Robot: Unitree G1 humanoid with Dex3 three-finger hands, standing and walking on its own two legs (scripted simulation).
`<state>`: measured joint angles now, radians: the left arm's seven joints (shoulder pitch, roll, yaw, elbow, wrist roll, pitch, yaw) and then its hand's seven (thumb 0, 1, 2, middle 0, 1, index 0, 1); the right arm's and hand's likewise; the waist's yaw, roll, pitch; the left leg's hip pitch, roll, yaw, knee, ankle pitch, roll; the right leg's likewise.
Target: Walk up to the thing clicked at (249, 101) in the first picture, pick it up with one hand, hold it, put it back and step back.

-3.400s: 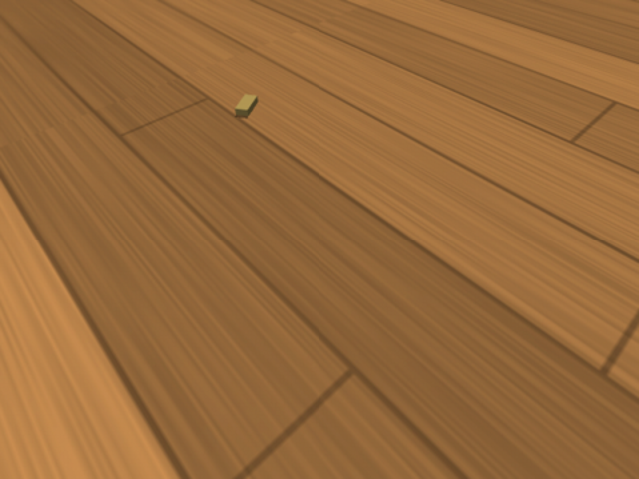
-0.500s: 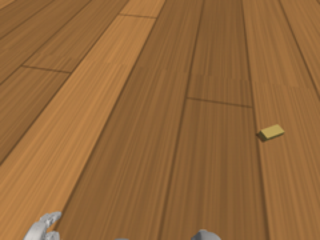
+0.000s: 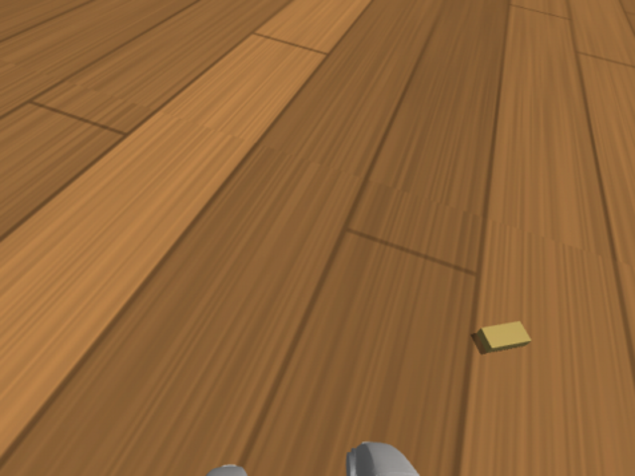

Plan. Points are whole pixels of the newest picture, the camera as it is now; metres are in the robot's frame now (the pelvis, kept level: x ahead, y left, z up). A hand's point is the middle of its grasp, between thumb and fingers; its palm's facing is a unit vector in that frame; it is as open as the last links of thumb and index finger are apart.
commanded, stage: walk up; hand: left
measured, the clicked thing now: (503, 336) +0.68 -0.72 -0.73
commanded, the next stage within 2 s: none
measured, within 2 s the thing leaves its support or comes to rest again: neither
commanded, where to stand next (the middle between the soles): +0.35 -1.02 m, yaw +13 degrees
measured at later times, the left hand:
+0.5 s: hand out of the picture +0.07 +0.05 -0.14, palm faces +0.12 -0.92 -0.37, open 7.4 cm
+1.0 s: hand (441, 454) +0.19 -0.18 -0.15, palm faces +0.07 -0.91 -0.42, open 7.4 cm
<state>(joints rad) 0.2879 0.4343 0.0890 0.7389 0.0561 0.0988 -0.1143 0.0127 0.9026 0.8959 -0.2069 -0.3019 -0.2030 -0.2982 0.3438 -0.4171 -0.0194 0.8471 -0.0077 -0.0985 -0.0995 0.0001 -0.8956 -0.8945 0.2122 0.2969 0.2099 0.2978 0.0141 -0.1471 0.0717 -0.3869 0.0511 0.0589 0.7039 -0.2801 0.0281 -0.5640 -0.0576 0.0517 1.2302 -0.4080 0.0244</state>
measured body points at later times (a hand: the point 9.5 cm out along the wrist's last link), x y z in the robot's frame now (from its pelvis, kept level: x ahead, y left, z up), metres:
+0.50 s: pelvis +0.08 -0.25 +0.01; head +0.11 -0.22 +0.45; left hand +0.07 +0.09 -0.11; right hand +0.20 -0.56 -0.09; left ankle +0.16 -0.18 -0.70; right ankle +0.08 -0.31 -0.71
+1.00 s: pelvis +0.12 -0.49 -0.03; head +0.14 -0.48 +0.42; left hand +0.18 -0.13 -0.12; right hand +0.19 -0.89 -0.09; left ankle +0.15 -0.25 -0.68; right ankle +0.19 -0.64 -0.71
